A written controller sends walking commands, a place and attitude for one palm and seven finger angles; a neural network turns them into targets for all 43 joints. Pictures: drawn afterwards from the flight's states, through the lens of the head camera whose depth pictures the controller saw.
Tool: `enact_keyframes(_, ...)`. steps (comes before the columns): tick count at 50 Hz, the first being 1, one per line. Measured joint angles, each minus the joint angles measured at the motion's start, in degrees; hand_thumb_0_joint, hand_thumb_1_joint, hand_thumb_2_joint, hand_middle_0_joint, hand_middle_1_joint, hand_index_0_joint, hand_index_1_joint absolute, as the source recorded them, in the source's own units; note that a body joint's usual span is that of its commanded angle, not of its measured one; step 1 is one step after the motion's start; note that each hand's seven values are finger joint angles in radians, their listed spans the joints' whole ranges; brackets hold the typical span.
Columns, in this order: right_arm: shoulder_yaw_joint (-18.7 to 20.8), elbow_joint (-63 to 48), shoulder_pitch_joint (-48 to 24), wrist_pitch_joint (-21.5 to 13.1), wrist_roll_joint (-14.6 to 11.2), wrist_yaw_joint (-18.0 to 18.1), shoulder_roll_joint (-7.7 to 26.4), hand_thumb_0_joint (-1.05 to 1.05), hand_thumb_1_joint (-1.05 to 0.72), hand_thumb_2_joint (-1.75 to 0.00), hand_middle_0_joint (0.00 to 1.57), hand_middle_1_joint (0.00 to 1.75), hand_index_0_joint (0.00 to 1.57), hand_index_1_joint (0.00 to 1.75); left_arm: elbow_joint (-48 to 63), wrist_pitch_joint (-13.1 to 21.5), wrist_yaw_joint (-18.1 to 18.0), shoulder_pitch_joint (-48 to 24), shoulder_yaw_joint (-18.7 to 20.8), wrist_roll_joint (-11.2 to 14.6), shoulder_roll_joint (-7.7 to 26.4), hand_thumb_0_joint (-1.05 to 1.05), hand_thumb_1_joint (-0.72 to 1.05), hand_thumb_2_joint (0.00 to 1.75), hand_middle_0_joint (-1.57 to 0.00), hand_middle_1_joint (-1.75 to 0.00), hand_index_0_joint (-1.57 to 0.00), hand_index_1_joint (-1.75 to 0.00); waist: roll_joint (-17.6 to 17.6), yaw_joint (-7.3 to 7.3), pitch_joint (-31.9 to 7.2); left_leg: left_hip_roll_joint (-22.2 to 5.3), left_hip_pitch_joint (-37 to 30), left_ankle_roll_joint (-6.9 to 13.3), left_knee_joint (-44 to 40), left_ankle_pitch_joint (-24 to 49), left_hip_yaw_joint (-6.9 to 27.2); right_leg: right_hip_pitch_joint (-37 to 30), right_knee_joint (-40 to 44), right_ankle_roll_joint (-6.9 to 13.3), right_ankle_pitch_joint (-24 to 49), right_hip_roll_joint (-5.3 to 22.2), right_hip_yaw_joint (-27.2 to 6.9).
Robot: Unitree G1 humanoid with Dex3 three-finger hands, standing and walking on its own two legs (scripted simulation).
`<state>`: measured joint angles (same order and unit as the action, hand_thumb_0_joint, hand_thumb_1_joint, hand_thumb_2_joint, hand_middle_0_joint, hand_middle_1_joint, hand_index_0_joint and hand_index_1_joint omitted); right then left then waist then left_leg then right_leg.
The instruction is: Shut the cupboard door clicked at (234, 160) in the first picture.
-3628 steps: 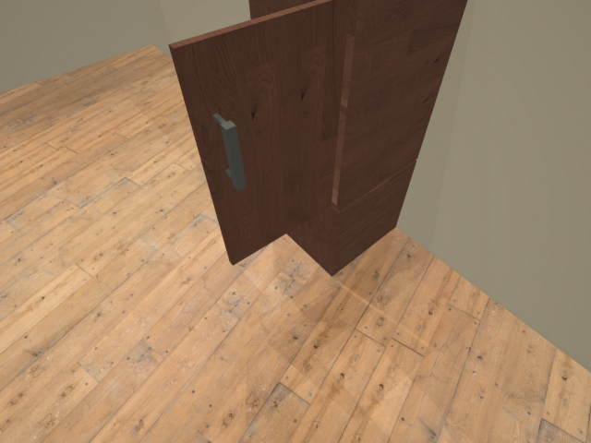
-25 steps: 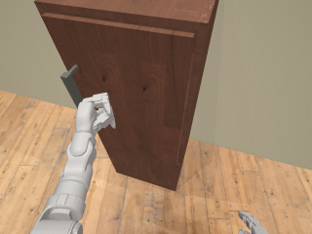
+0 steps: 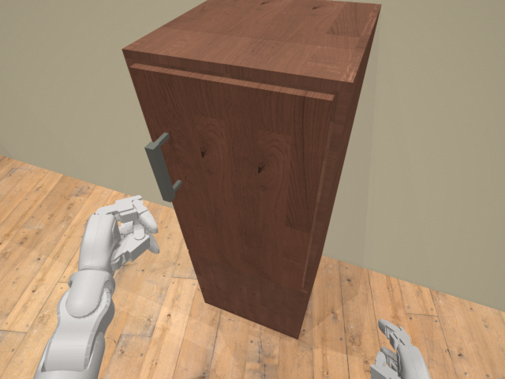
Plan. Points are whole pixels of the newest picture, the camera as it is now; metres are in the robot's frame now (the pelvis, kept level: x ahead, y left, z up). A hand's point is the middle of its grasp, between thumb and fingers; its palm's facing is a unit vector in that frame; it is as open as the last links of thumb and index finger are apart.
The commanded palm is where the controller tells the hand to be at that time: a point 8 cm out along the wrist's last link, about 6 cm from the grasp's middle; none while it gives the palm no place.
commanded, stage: draw the hand back to the body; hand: left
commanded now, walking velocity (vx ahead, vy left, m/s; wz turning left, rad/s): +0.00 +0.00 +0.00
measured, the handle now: (166, 168) +0.51 +0.23 +0.05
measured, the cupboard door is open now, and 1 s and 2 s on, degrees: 0 0 0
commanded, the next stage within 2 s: step back with the hand held close in 0.92 s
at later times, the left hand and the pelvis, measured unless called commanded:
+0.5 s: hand (46, 268) +0.21 +0.27 +0.16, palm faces +0.43 -0.81 -0.39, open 5.8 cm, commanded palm +0.15 +0.31 +0.18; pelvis +0.01 +0.01 +0.01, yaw +0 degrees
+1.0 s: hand (39, 271) +0.20 +0.26 +0.17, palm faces +0.46 -0.79 -0.41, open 7.4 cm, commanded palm +0.15 +0.30 +0.18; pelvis +0.01 +0.00 +0.01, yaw +0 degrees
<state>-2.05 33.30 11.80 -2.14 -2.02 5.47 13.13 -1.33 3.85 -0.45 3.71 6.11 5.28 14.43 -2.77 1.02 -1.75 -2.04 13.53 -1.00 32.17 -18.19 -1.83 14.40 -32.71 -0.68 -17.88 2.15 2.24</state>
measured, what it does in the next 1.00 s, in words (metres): stands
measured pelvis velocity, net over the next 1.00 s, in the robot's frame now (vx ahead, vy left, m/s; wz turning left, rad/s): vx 0.01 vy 0.00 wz -0.01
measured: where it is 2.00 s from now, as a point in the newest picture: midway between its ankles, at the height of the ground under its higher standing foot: outside the picture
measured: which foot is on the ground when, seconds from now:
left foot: down 0.00-1.00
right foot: down 0.00-1.00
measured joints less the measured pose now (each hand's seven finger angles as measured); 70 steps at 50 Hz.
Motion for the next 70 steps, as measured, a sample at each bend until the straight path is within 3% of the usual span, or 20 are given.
enact_keyframes(8, -0.6, 1.4, -0.5, -0.9, 0.9, 0.3, -0.5, 0.01, -0.91, -0.9, 0.2, 0.3, 0.2, 0.3, 7.5, -1.2, -4.1, 7.0, 1.7, -2.2, 1.0, 0.02, 0.9, 0.9, -0.95, -1.13, -0.95, -1.12, -0.3, 1.28, 1.7, 0.4, -5.6, 0.4, -5.4, 2.3, -0.3, -5.7, 5.9, -0.4, 2.6, 0.2, -0.1)
enact_keyframes(29, 1.0, 3.1, 0.3, -3.4, 1.5, -0.5, -0.5, 0.01, -0.9, -0.9, 0.2, 0.3, 0.2, 0.3, 22.3, 0.0, -5.3, 23.2, 14.1, -1.9, 4.9, 0.02, 0.89, 0.9, -0.39, -0.5, -0.39, -0.5, -1.5, 3.19, 1.3, 0.3, -8.3, 0.4, -7.1, 2.3, -0.3, -8.8, 8.1, -0.6, 2.9, 0.0, 0.1)
enact_keyframes(36, 1.3, 3.8, 0.1, -4.3, 1.6, -0.2, 0.1, 0.01, -0.9, -0.9, 0.2, 0.3, 0.2, 0.3, 21.8, 0.1, -6.0, 22.2, 13.9, -2.2, 3.6, 0.02, 0.89, 0.9, -0.26, -0.36, -0.26, -0.36, -1.6, 3.82, 1.9, 0.4, -8.1, 0.3, -7.0, 2.5, 0.2, -8.6, 7.9, -0.5, 2.8, 0.1, 0.5)
enact_keyframes(53, 1.4, 3.6, 0.1, -4.4, 1.6, -0.2, -0.7, 0.01, -0.9, -0.9, 0.2, 0.3, 0.2, 0.3, 22.3, 0.4, -5.4, 22.9, 14.0, -1.9, 4.5, 0.02, 0.89, 0.9, -0.21, -0.31, -0.21, -0.3, -1.2, 2.83, 1.8, -0.5, -8.4, -0.2, -7.4, 2.5, -0.3, -8.6, 8.2, 0.0, 3.0, -0.8, 0.0)
enact_keyframes(60, 2.3, 2.2, -0.9, -0.7, 1.5, -0.5, 1.0, 0.01, -0.9, -0.9, 0.2, 0.3, 0.2, 0.3, 22.4, 3.7, -5.9, 24.3, 15.3, -2.4, 5.3, 0.02, 0.89, 0.9, -0.21, -0.31, -0.21, -0.3, -1.7, 0.88, 0.3, -0.8, -2.1, 0.3, -3.5, 1.4, 0.0, -4.0, 7.7, -0.5, 3.8, -1.0, 0.2)
enact_keyframes(70, 3.0, -1.9, -1.3, 3.5, 1.1, 0.5, 0.5, 0.01, -0.91, -0.9, 0.2, 0.3, 0.2, 0.3, 26.3, 3.6, -6.7, 27.1, 17.0, -2.0, 9.6, 0.02, 0.89, 0.9, -0.21, -0.31, -0.21, -0.3, 1.1, -0.71, 1.4, 0.8, 0.8, 2.0, -2.7, 2.8, -2.4, 0.6, 5.1, -2.0, 5.2, 0.7, -2.3)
